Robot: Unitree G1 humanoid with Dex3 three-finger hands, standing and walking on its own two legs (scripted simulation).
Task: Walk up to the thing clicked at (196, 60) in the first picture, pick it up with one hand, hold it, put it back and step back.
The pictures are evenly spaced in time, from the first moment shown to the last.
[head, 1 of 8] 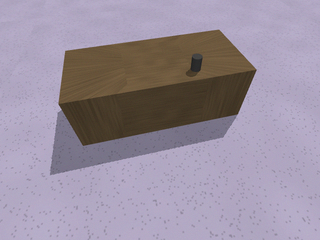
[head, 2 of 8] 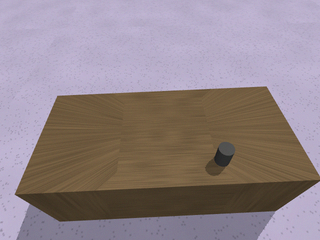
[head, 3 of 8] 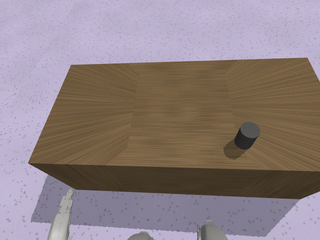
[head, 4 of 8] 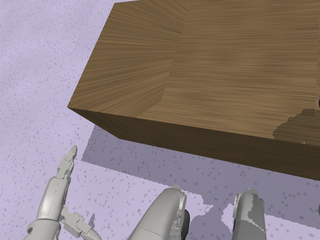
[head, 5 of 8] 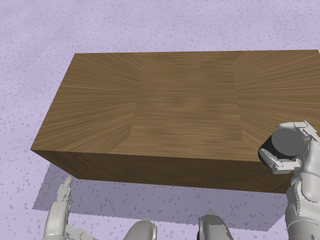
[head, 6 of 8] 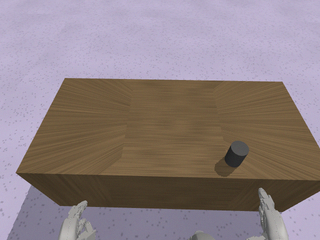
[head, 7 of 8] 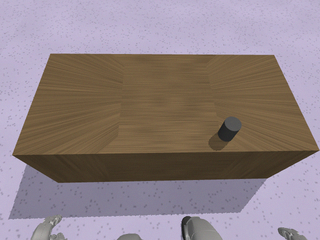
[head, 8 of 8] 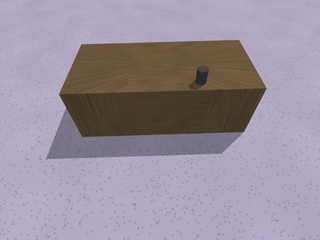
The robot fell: no
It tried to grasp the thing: yes
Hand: right
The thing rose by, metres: 0.27
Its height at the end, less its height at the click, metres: +0.00
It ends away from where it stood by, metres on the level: 0.03
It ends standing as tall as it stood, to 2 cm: yes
